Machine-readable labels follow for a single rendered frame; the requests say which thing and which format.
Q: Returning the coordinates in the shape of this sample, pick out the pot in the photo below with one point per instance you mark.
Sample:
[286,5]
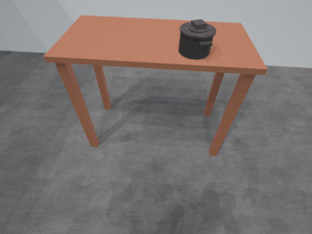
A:
[193,48]

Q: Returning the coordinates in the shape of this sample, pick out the lid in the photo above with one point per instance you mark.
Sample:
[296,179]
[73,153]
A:
[191,31]

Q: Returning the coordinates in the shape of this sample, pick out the table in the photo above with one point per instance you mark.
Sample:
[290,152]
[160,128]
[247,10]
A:
[153,43]

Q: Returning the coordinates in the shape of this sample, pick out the knob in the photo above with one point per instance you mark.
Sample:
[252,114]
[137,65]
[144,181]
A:
[198,23]

